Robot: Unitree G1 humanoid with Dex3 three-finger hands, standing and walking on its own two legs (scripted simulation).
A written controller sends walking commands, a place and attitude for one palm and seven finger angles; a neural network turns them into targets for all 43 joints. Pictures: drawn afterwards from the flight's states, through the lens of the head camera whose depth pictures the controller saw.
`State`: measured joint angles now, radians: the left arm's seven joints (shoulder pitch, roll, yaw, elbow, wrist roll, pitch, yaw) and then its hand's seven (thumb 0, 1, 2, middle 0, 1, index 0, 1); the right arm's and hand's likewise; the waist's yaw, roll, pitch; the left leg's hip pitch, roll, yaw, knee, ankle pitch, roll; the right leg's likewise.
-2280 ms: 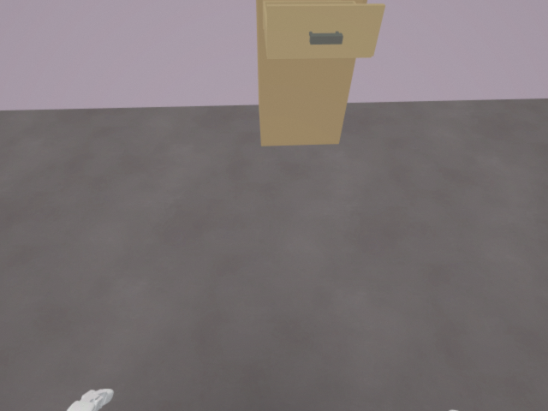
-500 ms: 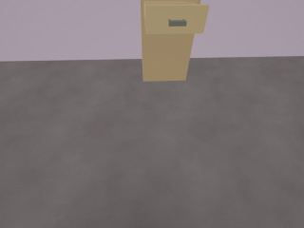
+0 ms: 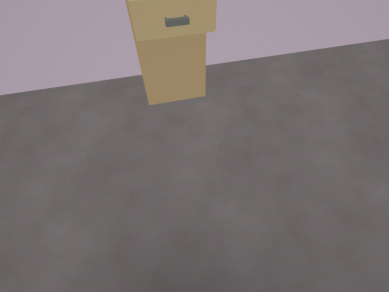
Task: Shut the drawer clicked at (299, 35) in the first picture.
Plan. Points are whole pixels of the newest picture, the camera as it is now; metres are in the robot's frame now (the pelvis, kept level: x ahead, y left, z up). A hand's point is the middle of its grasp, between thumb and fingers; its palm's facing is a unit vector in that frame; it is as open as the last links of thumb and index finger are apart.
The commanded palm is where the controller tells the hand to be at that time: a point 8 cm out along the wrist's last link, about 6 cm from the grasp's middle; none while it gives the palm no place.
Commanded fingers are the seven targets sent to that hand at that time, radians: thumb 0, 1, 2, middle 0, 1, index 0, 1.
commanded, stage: walk to a spot facing it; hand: left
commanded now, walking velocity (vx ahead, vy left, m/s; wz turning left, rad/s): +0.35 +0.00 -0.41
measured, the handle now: (176, 19) +1.26 +0.20 +0.00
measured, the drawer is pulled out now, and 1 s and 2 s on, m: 0.29 0.29 0.29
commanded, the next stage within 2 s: turn to face it in 1.66 s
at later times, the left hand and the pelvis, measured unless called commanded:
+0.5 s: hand (114, 268) +0.19 +0.23 -0.18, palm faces -0.11 -0.98 -0.16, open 7.3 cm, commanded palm none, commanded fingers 0.00 0.90 0.90 -0.20 -0.30 -0.20 -0.30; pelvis +0.22 +0.05 +0.00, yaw -12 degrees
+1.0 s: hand (181, 145) +0.60 +0.11 -0.16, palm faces -0.46 -0.88 -0.12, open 7.3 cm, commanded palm none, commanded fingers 0.00 0.90 0.90 -0.20 -0.30 -0.20 -0.30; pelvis +0.43 +0.01 +0.00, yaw -23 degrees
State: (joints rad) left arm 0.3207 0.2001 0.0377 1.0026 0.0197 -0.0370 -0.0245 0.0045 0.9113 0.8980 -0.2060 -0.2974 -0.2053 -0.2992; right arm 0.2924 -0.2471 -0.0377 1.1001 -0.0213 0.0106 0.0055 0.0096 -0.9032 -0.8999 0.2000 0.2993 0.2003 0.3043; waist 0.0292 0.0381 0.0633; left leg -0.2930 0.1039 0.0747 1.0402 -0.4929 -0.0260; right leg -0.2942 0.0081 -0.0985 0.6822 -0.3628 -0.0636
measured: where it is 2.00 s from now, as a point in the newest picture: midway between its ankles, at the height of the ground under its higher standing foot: (235, 188)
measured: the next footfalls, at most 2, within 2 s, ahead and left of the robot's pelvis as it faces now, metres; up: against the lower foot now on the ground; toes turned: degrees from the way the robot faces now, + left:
left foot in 0.42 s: +0.33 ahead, +0.12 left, +0.00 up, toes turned -2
right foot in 1.04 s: +0.53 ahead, -0.12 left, +0.00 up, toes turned -33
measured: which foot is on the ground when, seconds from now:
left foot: up 0.00-0.40, down 0.42-1.00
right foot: down 0.00-0.44, up 0.46-1.00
